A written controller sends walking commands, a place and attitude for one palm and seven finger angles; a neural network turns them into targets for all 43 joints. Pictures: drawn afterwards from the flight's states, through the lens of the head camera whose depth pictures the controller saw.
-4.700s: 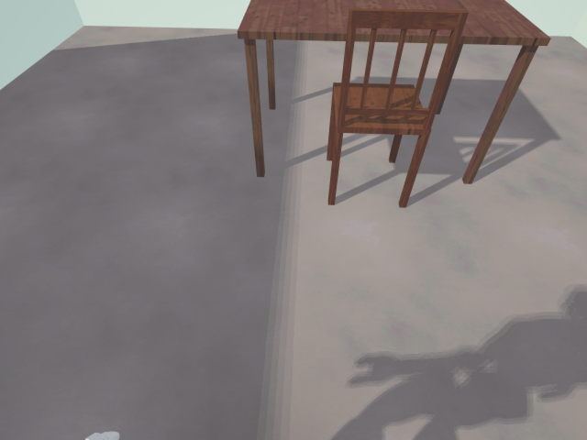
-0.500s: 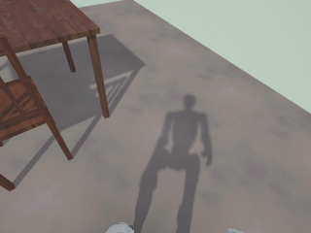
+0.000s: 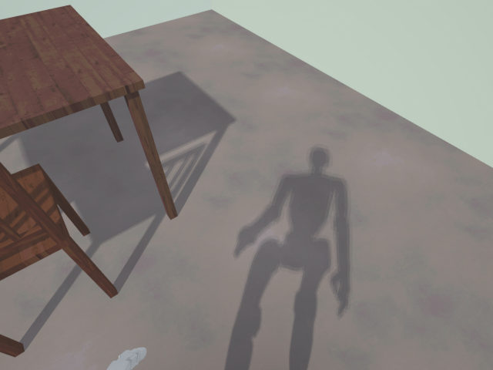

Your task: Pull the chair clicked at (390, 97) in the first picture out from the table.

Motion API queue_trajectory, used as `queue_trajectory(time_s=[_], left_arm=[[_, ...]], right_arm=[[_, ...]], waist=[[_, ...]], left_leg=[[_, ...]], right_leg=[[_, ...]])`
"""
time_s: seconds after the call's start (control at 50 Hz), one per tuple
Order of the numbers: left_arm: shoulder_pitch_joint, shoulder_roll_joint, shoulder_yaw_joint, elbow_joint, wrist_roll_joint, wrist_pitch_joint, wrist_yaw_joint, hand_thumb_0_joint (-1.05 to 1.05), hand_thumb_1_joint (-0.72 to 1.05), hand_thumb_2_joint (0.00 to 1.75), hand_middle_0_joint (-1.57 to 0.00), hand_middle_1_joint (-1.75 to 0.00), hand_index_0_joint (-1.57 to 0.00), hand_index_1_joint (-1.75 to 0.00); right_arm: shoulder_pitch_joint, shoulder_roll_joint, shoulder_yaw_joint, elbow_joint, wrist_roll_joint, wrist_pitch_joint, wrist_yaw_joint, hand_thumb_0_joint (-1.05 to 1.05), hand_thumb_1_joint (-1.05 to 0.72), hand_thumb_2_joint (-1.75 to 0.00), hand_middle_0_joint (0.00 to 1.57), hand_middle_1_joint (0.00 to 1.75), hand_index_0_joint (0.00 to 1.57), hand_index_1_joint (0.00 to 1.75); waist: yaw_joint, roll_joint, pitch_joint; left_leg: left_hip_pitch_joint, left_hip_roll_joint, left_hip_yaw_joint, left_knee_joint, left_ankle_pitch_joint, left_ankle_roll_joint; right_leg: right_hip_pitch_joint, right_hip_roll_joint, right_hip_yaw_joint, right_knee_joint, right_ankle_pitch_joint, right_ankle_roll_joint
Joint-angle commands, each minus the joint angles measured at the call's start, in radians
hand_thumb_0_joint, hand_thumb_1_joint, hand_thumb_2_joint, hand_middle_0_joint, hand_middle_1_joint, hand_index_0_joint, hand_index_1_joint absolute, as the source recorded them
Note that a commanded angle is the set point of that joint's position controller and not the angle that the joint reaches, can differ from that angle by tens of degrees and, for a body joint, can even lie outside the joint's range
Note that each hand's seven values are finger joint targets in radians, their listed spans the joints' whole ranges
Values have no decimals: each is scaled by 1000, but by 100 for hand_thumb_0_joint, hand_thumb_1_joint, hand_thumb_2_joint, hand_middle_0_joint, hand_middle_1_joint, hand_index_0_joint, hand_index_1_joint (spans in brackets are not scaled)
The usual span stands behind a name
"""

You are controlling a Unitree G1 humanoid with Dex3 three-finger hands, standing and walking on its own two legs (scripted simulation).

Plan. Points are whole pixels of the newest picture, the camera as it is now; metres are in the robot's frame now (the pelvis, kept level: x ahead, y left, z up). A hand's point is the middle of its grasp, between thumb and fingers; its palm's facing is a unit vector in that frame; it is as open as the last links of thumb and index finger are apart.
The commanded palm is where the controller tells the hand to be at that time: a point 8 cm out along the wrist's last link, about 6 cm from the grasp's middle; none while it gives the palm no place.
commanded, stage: turn to face it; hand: left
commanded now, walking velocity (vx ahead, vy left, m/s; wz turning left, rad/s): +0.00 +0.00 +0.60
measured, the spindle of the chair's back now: out of the picture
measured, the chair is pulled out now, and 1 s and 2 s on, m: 0.00 0.00 0.00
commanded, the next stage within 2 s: take the last steps up to it in 0.98 s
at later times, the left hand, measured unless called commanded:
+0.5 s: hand out of the picture -0.02 +0.25 -0.19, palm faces +0.37 -0.89 -0.26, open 7.3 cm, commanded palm none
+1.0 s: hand out of the picture +0.05 +0.22 -0.15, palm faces +0.49 -0.83 -0.27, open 7.4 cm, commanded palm none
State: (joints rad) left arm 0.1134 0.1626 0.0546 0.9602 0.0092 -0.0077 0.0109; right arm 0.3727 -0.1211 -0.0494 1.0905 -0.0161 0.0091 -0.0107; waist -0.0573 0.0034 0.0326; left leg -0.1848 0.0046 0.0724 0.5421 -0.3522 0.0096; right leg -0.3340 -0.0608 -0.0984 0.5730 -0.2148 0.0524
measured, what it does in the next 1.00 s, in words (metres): steps on the spot, turning left: left foot, then right foot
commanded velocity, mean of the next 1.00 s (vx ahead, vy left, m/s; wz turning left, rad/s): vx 0.00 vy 0.00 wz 0.45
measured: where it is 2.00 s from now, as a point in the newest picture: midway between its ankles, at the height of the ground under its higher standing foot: outside the picture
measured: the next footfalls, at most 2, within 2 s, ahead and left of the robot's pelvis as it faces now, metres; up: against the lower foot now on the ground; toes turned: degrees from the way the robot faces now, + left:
left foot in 0.46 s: +0.05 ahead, +0.13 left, +0.00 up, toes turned +26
right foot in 0.98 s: +0.13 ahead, -0.08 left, +0.00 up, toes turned +27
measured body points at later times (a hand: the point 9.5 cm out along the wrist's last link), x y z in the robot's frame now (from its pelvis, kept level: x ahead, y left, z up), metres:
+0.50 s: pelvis +0.03 +0.02 -0.01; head +0.06 +0.07 +0.44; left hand -0.04 +0.29 -0.17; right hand +0.25 -0.19 -0.12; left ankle +0.02 +0.12 -0.73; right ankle +0.04 -0.11 -0.71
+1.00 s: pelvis +0.05 +0.00 +0.00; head +0.09 -0.01 +0.45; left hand +0.02 +0.27 -0.13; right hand +0.21 -0.19 -0.16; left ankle +0.01 +0.12 -0.73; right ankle +0.09 -0.10 -0.73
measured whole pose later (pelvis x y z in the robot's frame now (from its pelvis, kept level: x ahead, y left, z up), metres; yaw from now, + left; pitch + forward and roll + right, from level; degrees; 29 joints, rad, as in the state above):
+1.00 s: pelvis +0.05 +0.00 +0.00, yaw +30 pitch +0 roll +1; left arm 0.15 0.18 0.04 0.92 0.01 0.01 0.02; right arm 0.22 -0.20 -0.06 0.97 -0.01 0.05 0.00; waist -0.03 0.04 0.06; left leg -0.32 -0.05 -0.05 0.59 -0.30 0.00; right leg -0.24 -0.02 -0.06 0.55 -0.31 0.01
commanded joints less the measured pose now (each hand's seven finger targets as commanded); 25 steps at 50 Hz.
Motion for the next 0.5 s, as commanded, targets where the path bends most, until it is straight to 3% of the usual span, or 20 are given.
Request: queue_trajectory(time_s=[0.0,0.02,0.06,0.12,0.24,0.34,0.38,0.4,0.42,0.44,0.46,0.48], left_arm=[[254,248,50,-21,7,-27,29,0,90,90,-20,-30,-20,-30],[200,225,49,-34,7,-26,32,0,90,90,-20,-30,-20,-30],[104,160,29,-58,6,-18,33,0,90,90,-20,-30,-20,-30],[84,141,23,-70,12,-18,34,0,90,90,-20,-30,-20,-30],[119,188,34,-75,19,-3,26,0,90,90,-20,-30,-20,-30],[145,249,50,-79,23,12,19,0,90,90,-20,-30,-20,-30],[144,261,53,-79,21,17,13,0,90,90,-20,-30,-20,-30],[138,263,56,-85,12,19,9,0,90,90,-20,-30,-20,-30],[142,231,54,-111,5,23,1,0,90,90,-20,-30,-20,-30],[80,167,28,-168,3,23,-5,0,90,90,-20,-30,-20,-30],[32,194,27,-172,14,41,11,0,90,90,-20,-30,-20,-30],[21,187,30,-165,7,39,12,0,90,90,-20,-30,-20,-30]], right_arm=[[-12,-125,-35,-132,6,-9,-6,0,-90,-90,20,30,20,30],[-46,-127,-39,-134,4,3,-3,0,-90,-90,20,30,20,30],[-70,-123,-42,-124,-3,21,11,0,-90,-90,20,30,20,30],[-84,-112,-39,-134,-5,38,24,0,-90,-90,20,30,20,30],[-201,-126,-34,-193,-5,46,39,0,-90,-90,20,30,20,30],[-282,-157,-26,-253,-1,34,45,0,-90,-90,20,30,20,30],[-250,-182,-29,-264,-3,27,44,0,-90,-90,20,30,20,30],[-195,-222,-38,-257,-7,20,43,0,-90,-90,20,30,20,30],[-122,-324,-65,-250,-12,10,38,0,-90,-90,20,30,20,30],[-56,-434,-85,-242,-6,7,29,0,-90,-90,20,30,20,30],[-25,-419,-79,-210,2,7,16,0,-90,-90,20,30,20,30],[-84,-401,-73,-229,1,8,7,0,-90,-90,20,30,20,30]], waist=[[116,-257,-181],[107,-250,-143],[62,-143,-58],[44,-150,-36],[68,-182,-13],[96,-200,-35],[74,-183,-69],[35,-111,-102],[-8,117,-158],[-46,364,-158],[-55,281,-178],[-27,235,-146]], left_leg=[[-352,10,-61,501,-303,-44],[-359,42,-87,611,-266,-49],[-377,76,-73,698,-137,-63],[-364,79,-47,646,-63,-76],[-327,71,21,428,-33,-79],[-234,63,70,233,-55,-50],[-150,54,82,92,9,-38],[-20,51,78,-33,116,-26],[175,209,-163,-134,347,58],[230,447,-460,-194,762,207],[198,444,-449,-181,727,222],[168,406,-414,-175,631,214]], right_leg=[[413,-479,332,-202,681,-198],[322,-444,304,-226,579,-212],[219,-353,152,-233,426,-182],[178,-308,25,-246,376,-152],[187,-306,-69,-230,341,-149],[203,-349,-84,-159,346,-149],[209,-340,-117,-68,337,-117],[150,-321,-148,51,319,-81],[-55,-228,-177,278,100,-6],[-274,-96,-124,508,-479,57],[-276,-93,33,590,-475,40],[-308,-92,56,632,-406,41]])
